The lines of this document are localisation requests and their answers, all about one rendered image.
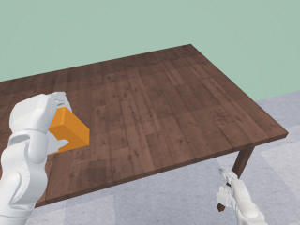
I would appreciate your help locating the robot left hand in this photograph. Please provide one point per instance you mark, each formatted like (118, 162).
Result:
(37, 113)

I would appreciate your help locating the robot right hand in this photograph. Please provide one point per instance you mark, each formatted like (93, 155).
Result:
(229, 196)

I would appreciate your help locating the left robot forearm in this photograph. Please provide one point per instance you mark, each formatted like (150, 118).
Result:
(24, 179)

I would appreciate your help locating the sponge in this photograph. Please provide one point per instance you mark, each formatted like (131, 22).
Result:
(66, 126)

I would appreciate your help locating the right robot forearm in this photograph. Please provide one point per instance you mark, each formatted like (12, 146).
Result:
(248, 213)

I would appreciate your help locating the table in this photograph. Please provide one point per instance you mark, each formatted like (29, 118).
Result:
(147, 113)

